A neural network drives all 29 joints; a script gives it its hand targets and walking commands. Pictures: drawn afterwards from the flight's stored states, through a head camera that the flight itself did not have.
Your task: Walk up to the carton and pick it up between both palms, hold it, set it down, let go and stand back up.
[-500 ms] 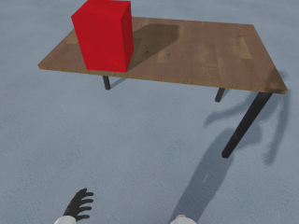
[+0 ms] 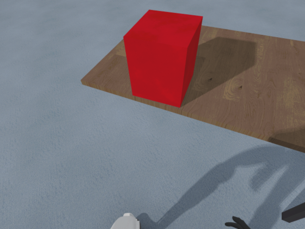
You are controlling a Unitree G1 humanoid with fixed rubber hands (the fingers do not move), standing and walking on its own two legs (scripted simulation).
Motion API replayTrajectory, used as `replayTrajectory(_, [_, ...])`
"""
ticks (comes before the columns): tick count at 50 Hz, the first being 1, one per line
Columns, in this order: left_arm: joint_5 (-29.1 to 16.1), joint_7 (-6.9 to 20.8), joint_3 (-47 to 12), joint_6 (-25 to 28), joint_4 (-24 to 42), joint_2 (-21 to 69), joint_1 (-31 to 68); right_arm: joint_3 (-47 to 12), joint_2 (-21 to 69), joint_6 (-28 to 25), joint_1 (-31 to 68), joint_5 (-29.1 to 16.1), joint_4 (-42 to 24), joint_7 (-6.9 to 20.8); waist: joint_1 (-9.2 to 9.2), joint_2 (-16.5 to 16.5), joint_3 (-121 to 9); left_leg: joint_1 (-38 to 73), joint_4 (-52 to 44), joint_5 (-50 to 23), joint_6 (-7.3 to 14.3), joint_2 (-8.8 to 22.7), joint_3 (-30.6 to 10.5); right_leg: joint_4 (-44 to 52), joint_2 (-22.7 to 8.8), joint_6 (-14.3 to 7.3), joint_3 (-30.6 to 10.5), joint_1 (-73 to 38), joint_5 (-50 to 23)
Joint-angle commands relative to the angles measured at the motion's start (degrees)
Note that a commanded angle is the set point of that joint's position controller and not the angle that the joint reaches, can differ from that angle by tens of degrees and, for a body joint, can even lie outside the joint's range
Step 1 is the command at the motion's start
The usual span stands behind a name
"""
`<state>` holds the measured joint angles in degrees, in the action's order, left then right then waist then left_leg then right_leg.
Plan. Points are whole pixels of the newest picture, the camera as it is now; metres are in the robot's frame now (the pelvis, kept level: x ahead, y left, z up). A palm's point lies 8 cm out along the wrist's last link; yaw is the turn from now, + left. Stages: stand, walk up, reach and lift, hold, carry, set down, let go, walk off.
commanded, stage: walk up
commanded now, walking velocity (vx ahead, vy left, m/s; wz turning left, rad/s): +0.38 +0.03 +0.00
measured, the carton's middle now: (164, 59) +0.68 +0.02 +0.07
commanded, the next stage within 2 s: none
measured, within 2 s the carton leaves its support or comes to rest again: neither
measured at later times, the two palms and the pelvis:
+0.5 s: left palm (81, 185) +0.26 +0.27 -0.13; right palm out of the picture +0.09 -0.20 -0.11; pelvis +0.15 +0.03 +0.01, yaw +0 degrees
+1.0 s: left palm (107, 186) +0.26 +0.19 -0.14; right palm (251, 215) +0.22 -0.25 -0.14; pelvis +0.20 -0.03 +0.00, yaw +0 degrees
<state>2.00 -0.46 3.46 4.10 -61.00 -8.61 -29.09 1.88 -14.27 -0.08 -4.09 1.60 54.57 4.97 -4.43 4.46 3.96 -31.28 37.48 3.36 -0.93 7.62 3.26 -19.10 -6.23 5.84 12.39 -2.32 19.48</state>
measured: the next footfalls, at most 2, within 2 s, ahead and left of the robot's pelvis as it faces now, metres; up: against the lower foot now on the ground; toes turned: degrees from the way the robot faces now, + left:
left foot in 0.06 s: +0.20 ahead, +0.15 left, +0.00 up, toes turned +7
right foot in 0.62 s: +0.27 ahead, -0.13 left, +0.00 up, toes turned -8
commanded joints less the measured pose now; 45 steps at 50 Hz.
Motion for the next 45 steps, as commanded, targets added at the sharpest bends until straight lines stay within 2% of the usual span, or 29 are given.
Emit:
replayTrajectory(1, [-0.35, 0.30, 1.86, 0.07, 2.70, -10.45, 3.70, 1.58, -4.66, -3.32, -6.73, -0.16, -0.43, -1.31, 7.93, -14.85, -1.77, 19.26, -8.86, 1.70, 0.84, -2.20, 2.88, -3.88, -7.77, -10.45, -3.49, 8.66, -20.20])
replayTrajectory(2, [-0.15, 0.38, 1.38, -0.03, 2.36, -9.39, 3.11, 2.84, -7.56, -4.28, -15.51, 0.45, 3.36, -2.38, 10.51, -7.92, -6.99, 30.02, -10.19, 0.88, 0.67, -2.46, 3.21, -14.69, -5.50, -9.14, -1.49, 10.94, -17.31])
replayTrajectory(3, [-0.40, 0.54, 0.69, -0.20, 2.28, -7.08, -1.13, 4.21, -12.12, -5.09, -23.28, 1.01, 5.85, -3.42, 11.71, 5.30, -14.23, 41.17, -10.72, -0.18, 0.90, 4.33, -5.19, -28.28, -1.51, -7.14, -0.46, 17.45, -0.56])
replayTrajectory(4, [-2.50, 0.55, -0.18, -0.65, 2.64, -3.31, -6.61, 5.82, -17.51, -4.66, -27.10, 0.30, 7.06, -4.29, 11.38, 24.20, -21.60, 52.47, -16.19, -0.85, 7.73, 17.28, -27.25, -45.68, 4.60, -5.41, -3.21, 31.86, 16.85])
replayTrajectory(5, [-2.31, 0.12, 1.12, -1.14, 2.35, -7.46, -4.03, 5.45, -15.60, -3.84, -24.87, -1.87, 7.33, -4.79, 10.91, 21.66, -20.43, 47.13, -21.45, -1.23, 9.85, 18.77, -31.87, -50.87, 3.33, -5.98, -8.82, 32.01, 14.95])
replayTrajectory(6, [-1.65, 0.19, 2.47, -1.67, 1.47, -11.64, -2.71, 4.26, -13.76, -4.16, -24.07, -1.79, 5.06, -5.16, 10.55, 5.90, -17.67, 44.90, -20.58, -14.65, 6.15, 23.45, -35.13, -54.38, 3.46, -5.35, -13.24, 33.41, 11.52])
replayTrajectory(7, [-2.32, 0.28, 2.22, -1.99, 1.28, -8.86, -0.79, 4.09, -11.88, -4.23, -20.55, -1.79, 4.51, -5.51, 8.47, 1.52, -14.53, 39.73, -18.32, -24.64, 5.66, 22.65, -29.01, -56.22, 1.72, -5.06, -14.28, 32.70, 8.44])
replayTrajectory(8, [-2.27, 0.56, 1.86, -2.14, 1.76, -6.27, 2.89, 3.31, -9.00, -4.37, -15.62, -1.57, 3.77, -5.83, 6.53, -0.81, -9.01, 29.83, -18.13, -28.53, 4.59, 18.32, -20.30, -52.39, -0.25, -5.03, -15.21, 29.83, 4.72])
replayTrajectory(10, [-1.02, 0.47, 1.44, -2.92, 3.14, -4.07, 6.27, 1.96, -3.91, -4.48, -12.11, -1.38, 3.76, -5.50, 4.70, 7.79, -3.68, 18.86, -19.72, -26.26, 6.17, 13.19, -15.17, -47.74, -1.42, -4.10, -14.55, 25.43, 1.32])
replayTrajectory(11, [-0.62, 0.44, 1.41, -3.48, 2.85, -4.22, 6.36, 1.43, -1.91, -4.56, -11.54, -1.04, 3.57, -5.36, 4.20, 9.55, -2.91, 18.04, -20.91, -22.72, 7.01, 12.38, -13.57, -46.63, -1.35, -3.90, -14.13, 25.31, 0.67])
replayTrajectory(14, [-0.13, 0.54, 1.57, -5.22, 2.55, -5.73, 7.24, 1.76, -2.51, -4.83, -13.89, -0.43, 3.65, -5.43, 3.53, 6.97, -2.78, 17.61, -23.75, -14.19, 8.93, 13.05, -13.75, -43.85, -0.22, -3.59, -12.36, 27.19, -1.35])
replayTrajectory(16, [-0.45, 0.79, 1.12, -6.05, 3.22, -5.91, 9.70, 2.40, -4.53, -4.83, -14.02, -0.26, 3.26, -5.63, 3.32, 5.55, -2.37, 17.02, -26.53, -2.64, 8.83, 13.82, -11.89, -41.66, -0.71, -3.41, -13.11, 29.58, -3.44])
replayTrajectory(18, [-0.45, 1.24, 0.79, -6.16, 5.38, -6.19, 15.70, 2.46, -4.24, -4.58, -16.13, -0.12, 3.62, -5.70, 5.09, 6.10, 0.08, 15.57, -29.25, 8.40, 8.90, 13.70, -12.38, -36.95, -1.64, -2.69, -13.12, 31.53, -5.51])
replayTrajectory(19, [0.01, 1.69, 1.08, -6.25, 6.51, -6.80, 17.77, 2.63, -4.94, -4.42, -17.09, 0.64, 3.44, -5.62, 5.91, 4.40, 0.57, 16.66, -30.45, 11.20, 8.73, 13.17, -12.65, -35.42, -1.04, -2.45, -12.43, 32.65, -7.25])
replayTrajectory(23, [-0.39, 2.01, 0.43, -5.43, 8.57, -5.98, 23.18, 3.00, -5.01, -3.79, -20.81, 0.43, 4.30, -5.60, 8.07, 4.16, 1.28, 18.58, -30.43, 12.25, 9.25, 12.48, -12.99, -25.44, -1.55, -1.19, -10.42, 32.07, -7.00])
replayTrajectory(26, [-0.85, 1.84, -0.02, -4.73, 8.36, -5.34, 22.63, 3.90, -6.68, -3.45, -20.03, 0.55, 3.91, -5.71, 8.38, 5.35, -0.17, 20.41, -27.55, 10.81, 9.21, 11.25, -9.81, -19.04, -0.29, -1.06, -8.05, 28.64, -4.94])
replayTrajectory(27, [-0.95, 1.69, -0.78, -3.34, 9.90, -3.27, 23.12, 2.72, -2.19, -2.80, -21.74, -0.53, 6.52, -5.60, 6.87, 12.62, -3.14, 19.48, -24.73, 10.28, 8.27, 4.71, -4.70, -16.11, 0.67, -1.44, -6.75, 22.27, -2.45])
replayTrajectory(28, [-1.22, 1.54, -0.63, -2.71, 8.55, -4.07, 20.65, 2.83, -1.97, -2.64, -21.86, -0.20, 6.76, -5.54, 6.27, 11.86, -4.45, 20.68, -22.30, 10.82, 7.26, 3.53, -1.60, -13.19, 2.37, -1.69, -4.10, 19.53, -3.95])
replayTrajectory(30, [-0.76, 0.67, 0.10, -1.45, 4.69, -5.91, 12.50, 3.29, -2.01, -2.45, -21.14, -0.20, 7.03, -5.68, 3.22, 3.11, -5.32, 15.79, -13.11, 15.73, 5.04, 1.28, -0.39, -5.36, 3.30, -1.57, -2.95, 8.46, -7.70])
replayTrajectory(31, [-0.82, -0.62, 0.87, -0.80, 5.20, -9.70, 14.17, 2.67, -0.14, -2.40, -20.66, -0.49, 6.27, -5.79, 4.36, -5.32, -0.38, 10.33, -8.89, -2.84, 2.72, -0.11, -1.75, 1.25, -3.34, -3.13, -12.15, 4.43, -32.40])
replayTrajectory(32, [-0.11, -0.98, 1.25, -0.07, 5.30, -13.67, 10.61, 1.55, 4.42, -2.42, -24.54, -1.20, 5.59, -6.11, 5.31, -18.90, -5.04, 6.13, 1.20, 19.31, 0.06, -4.13, 2.20, -2.67, -16.90, -5.97, -21.46, -1.76, -69.04])
replayTrajectory(33, [-1.91, -1.32, 0.22, -0.48, 4.31, -12.55, 10.87, 1.37, 5.35, -0.96, -24.77, -2.43, 6.41, -6.79, 3.86, -23.53, -7.52, 13.67, 2.07, 30.91, -0.26, -4.95, 0.35, -2.17, -18.56, -14.12, -21.17, 7.89, -65.93])
replayTrajectory(34, [-1.60, -0.97, -0.17, -0.99, 4.73, -9.62, 13.56, 2.17, 1.14, 0.38, -22.21, -2.40, 6.02, -7.14, 4.53, -22.82, -5.80, 16.08, 4.49, 31.15, 0.22, -4.39, -1.35, 0.32, -16.66, -16.13, -22.36, 12.26, -55.71])
replayTrajectory(35, [-1.36, -0.93, -1.30, -1.22, 5.60, -6.75, 16.61, 2.44, 0.53, 1.12, -21.03, -1.79, 6.19, -6.95, 5.53, -20.03, -4.55, 13.64, 5.50, 30.68, 0.95, -4.56, -1.88, 0.81, -13.47, -14.97, -18.93, 9.71, -48.90])
replayTrajectory(37, [-1.08, -1.58, -1.69, -1.69, 6.52, -6.47, 18.99, 2.07, 2.43, 1.86, -21.69, -1.14, 7.54, -6.35, 6.68, -19.46, -5.36, 12.58, 5.56, 26.13, 1.05, -4.18, -2.92, 1.44, -10.09, -13.25, -15.46, 8.84, -39.29])
replayTrajectory(40, [-1.25, -1.80, -1.59, -1.81, 5.08, -6.30, 17.61, 1.89, 2.55, 2.32, -20.55, -0.40, 7.88, -6.72, 6.85, -16.94, -6.28, 15.17, 6.04, 22.22, 0.95, -4.66, -2.91, 1.33, -9.46, -14.59, -14.74, 10.71, -39.01])
replayTrajectory(42, [-1.30, -1.83, -1.59, -2.07, 5.03, -5.78, 18.67, 1.68, 2.37, 2.25, -19.08, -0.79, 7.73, -6.97, 6.71, -15.09, -6.62, 16.14, 3.10, 20.79, 1.06, -4.36, -2.70, 1.44, -9.69, -15.75, -14.72, 11.44, -33.89])
replayTrajectory(44, [-1.21, -1.73, -1.48, -2.60, 4.60, -5.95, 19.41, 1.30, 2.65, 1.90, -17.28, -0.98, 7.47, -7.23, 6.43, -14.16, -5.93, 18.41, -3.41, 16.74, 1.46, -4.33, -2.22, 1.30, -9.16, -15.60, -15.31, 13.09, -27.73])
replayTrajectory(45, [-1.39, -1.68, -1.30, -2.97, 4.37, -6.42, 20.22, 0.96, 3.18, 1.56, -17.79, -0.87, 7.76, -7.29, 7.35, -12.84, -5.74, 21.03, -9.45, 11.13, 1.73, -4.19, -1.87, 0.68, -8.50, -14.58, -14.98, 14.12, -24.30])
